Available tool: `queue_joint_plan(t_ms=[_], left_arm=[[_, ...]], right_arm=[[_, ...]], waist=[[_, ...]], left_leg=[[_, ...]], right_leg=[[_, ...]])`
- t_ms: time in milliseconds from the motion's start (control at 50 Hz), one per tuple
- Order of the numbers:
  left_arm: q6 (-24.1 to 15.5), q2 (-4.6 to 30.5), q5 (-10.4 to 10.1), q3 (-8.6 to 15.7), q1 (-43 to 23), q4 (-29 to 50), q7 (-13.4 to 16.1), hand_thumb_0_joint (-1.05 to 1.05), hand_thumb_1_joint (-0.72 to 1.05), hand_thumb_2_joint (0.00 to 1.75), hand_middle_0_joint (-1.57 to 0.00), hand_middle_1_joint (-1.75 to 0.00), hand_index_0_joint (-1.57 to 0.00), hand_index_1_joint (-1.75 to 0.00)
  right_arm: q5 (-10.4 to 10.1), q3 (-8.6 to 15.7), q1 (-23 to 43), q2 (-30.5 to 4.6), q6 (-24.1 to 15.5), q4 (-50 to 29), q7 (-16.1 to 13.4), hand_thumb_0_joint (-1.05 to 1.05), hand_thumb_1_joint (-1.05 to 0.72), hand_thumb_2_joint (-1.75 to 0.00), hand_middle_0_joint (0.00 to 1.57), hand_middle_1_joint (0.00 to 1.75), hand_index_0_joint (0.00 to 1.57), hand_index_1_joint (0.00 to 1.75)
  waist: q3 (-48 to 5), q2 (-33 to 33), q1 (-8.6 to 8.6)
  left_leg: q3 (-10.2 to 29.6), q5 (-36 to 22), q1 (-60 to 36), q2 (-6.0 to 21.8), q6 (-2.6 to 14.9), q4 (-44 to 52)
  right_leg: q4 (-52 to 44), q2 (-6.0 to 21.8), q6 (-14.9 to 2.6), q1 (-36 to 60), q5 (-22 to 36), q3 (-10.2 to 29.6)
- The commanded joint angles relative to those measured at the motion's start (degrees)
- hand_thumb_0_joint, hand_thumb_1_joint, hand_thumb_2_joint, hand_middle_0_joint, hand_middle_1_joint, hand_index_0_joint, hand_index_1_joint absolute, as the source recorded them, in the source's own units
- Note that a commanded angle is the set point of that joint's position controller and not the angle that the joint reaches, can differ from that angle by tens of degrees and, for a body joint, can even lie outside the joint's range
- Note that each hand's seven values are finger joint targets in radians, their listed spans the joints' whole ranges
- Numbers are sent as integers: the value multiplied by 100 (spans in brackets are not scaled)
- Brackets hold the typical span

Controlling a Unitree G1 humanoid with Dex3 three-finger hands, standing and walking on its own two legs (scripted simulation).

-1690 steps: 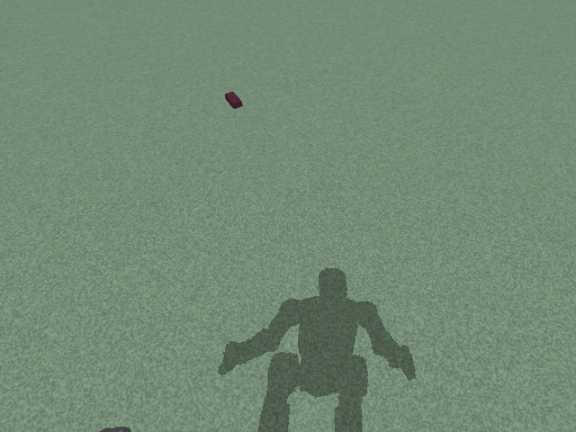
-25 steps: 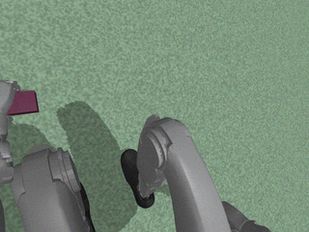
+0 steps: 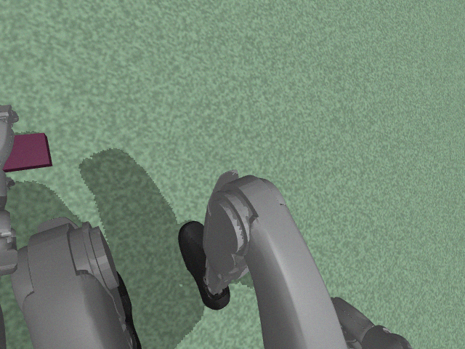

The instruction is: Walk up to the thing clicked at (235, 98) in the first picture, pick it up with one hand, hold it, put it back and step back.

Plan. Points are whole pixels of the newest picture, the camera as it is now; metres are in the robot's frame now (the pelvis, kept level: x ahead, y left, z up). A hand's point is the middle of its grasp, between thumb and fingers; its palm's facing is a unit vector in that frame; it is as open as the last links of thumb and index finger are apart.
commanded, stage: open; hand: left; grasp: from above
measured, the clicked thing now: (6, 154) +0.43 +0.26 -0.29
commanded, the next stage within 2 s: withdraw in 0.32 s
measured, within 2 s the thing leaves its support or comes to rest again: neither
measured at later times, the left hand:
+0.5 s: hand out of the picture +0.42 +0.27 -0.27, palm faces -0.45 -0.12 -0.88, open 13.0 cm
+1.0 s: hand out of the picture +0.43 +0.29 -0.09, palm faces -0.44 -0.09 -0.90, open 13.6 cm
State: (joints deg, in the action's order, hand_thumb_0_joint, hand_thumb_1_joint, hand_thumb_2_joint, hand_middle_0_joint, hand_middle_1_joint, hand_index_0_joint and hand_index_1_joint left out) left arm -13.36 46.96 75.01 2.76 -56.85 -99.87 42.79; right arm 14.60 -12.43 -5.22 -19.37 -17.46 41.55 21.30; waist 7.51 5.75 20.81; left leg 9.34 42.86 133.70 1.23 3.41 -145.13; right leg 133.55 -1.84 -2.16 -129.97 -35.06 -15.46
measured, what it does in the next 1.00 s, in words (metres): rises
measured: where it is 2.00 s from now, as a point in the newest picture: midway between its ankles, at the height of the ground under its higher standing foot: (167, 306)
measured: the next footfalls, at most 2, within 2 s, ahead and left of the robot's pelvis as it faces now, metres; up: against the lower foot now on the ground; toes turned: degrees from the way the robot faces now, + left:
none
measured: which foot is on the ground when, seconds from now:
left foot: down 0.00-1.00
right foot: down 0.00-1.00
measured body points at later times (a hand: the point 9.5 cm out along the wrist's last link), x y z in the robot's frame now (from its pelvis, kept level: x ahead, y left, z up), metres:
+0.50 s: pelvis +0.00 +0.00 +0.00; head +0.27 +0.12 +0.33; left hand +0.44 +0.27 -0.21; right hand +0.06 -0.25 -0.07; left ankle +0.06 +0.11 -0.28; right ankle +0.12 -0.09 -0.28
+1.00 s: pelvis +0.00 -0.01 +0.06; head +0.21 +0.05 +0.45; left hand +0.45 +0.29 -0.04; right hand +0.11 -0.26 -0.07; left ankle +0.06 +0.11 -0.28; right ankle +0.12 -0.09 -0.28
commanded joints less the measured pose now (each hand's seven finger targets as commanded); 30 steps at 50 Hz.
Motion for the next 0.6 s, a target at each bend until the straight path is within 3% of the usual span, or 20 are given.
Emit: queue_joint_plan(t_ms=[0,20,80,100,140,220,280,340,360,400,440,480,500,540,560,580], left_arm=[[-25,917,-96,27,-1330,539,176,0,-23,76,-32,-72,-32,-73],[-31,1016,-74,71,-1302,636,176,0,-23,76,-30,-74,-30,-74],[-13,894,-49,37,-1186,535,129,0,-24,78,-29,-77,-29,-77],[-28,938,-76,36,-1156,613,138,0,-25,79,-29,-77,-29,-77],[-30,826,-77,-13,-1212,495,109,0,-27,79,-26,-79,-26,-78],[-57,1024,-107,123,-1230,648,112,0,-29,81,-24,-82,-24,-81],[-77,863,-136,9,-1202,558,113,0,-31,83,-21,-84,-22,-83],[-110,1166,-145,166,-1226,788,159,0,-32,84,-20,-85,-21,-85],[-104,1053,-94,90,-1286,649,137,0,-32,84,-21,-85,-21,-84],[-113,1005,-95,38,-1265,698,162,0,-34,87,-19,-86,-19,-86],[-83,877,-103,-31,-1252,493,128,0,-35,85,-19,-87,-21,-85],[-77,1211,-81,144,-1541,1033,185,0,-35,85,-19,-86,-20,-85],[-33,1298,-60,265,-1592,961,213,0,-34,85,-21,-85,-22,-84],[48,1255,-74,395,-1570,1233,263,0,-35,85,-21,-84,-21,-83],[96,1048,-88,324,-1625,1214,276,0,-35,85,-21,-84,-21,-83],[160,1088,-164,450,-1598,1372,297,0,-35,86,-20,-84,-20,-84]], right_arm=[[-19,506,-1207,-1808,-23,113,-23,0,-89,-90,20,30,20,30],[-42,514,-1171,-1812,-8,109,-37,0,-89,-90,20,30,20,30],[-30,515,-1218,-1814,-22,55,-15,0,-89,-90,20,30,20,30],[-34,521,-1142,-1821,-6,69,-21,0,-89,-90,20,30,20,30],[-40,510,-1158,-1803,-31,21,1,0,-89,-90,20,30,20,30],[-44,470,-1274,-1843,-2,23,-6,0,-89,-90,20,30,20,30],[-14,461,-1286,-1818,-43,61,3,0,-89,-90,20,30,20,30],[-60,496,-1250,-1832,-9,102,-50,0,-89,-90,20,30,20,30],[-33,457,-1261,-1793,-23,63,-30,0,-89,-90,20,30,20,30],[-31,465,-1216,-1814,-28,104,-33,0,-89,-90,20,30,20,30],[-22,428,-1188,-1775,-44,66,-36,0,-90,-90,20,30,20,30],[-47,524,-1217,-1866,-26,142,-62,0,-90,-90,20,30,20,30],[-51,543,-1237,-1860,-14,123,-53,0,-90,-90,20,30,20,30],[-53,610,-1281,-1828,0,129,-6,0,-90,-90,20,30,20,30],[-38,622,-1250,-1756,-18,99,34,0,-90,-90,20,30,20,30],[-48,660,-1277,-1768,-10,121,63,0,-90,-90,20,30,20,30]], waist=[[-3699,-2636,301],[-3838,-2759,211],[-3686,-2697,279],[-3820,-2790,191],[-3521,-2678,316],[-3812,-2629,262],[-3664,-2458,348],[-3882,-2586,154],[-3755,-2554,267],[-3793,-2539,243],[-3555,-2463,337],[-4031,-2873,170],[-4072,-3019,165],[-4343,-3242,71],[-4273,-3246,162],[-4458,-3353,91]], left_leg=[[57,-1346,-2597,17,-247,1559],[73,-1374,-2684,16,-272,1627],[95,-1377,-2669,28,-285,1599],[74,-1355,-2685,23,-286,1619],[147,-1295,-2586,38,-292,1589],[36,-1554,-2621,7,-246,1518],[14,-1472,-2495,5,-218,1461],[-20,-1254,-2471,4,-214,1564],[-7,-1304,-2491,13,-217,1483],[0,-1318,-2457,15,-220,1492],[32,-1248,-2402,19,-215,1460],[58,-1357,-2764,35,-269,1608],[55,-1382,-2838,36,-286,1616],[20,-1600,-3049,38,-333,1649],[-12,-1558,-3001,38,-327,1563],[-31,-1653,-3079,32,-333,1608]], right_leg=[[-1039,-366,35,2255,1274,103],[-1005,-376,15,2279,1287,112],[-955,-339,30,2144,1275,70],[-979,-379,10,2222,1260,80],[-907,-323,33,2012,1227,61],[-989,-372,51,2423,1489,98],[-1064,-387,66,2411,1422,102],[-1120,-417,28,2495,1199,147],[-1058,-376,42,2391,1272,136],[-1058,-408,27,2408,1262,135],[-1014,-393,42,2245,1212,107],[-1043,-408,-1,2291,1248,114],[-993,-381,-5,2301,1318,128],[-931,-371,-15,2363,1522,130],[-879,-364,-5,2278,1544,129],[-894,-373,-9,2329,1628,128]])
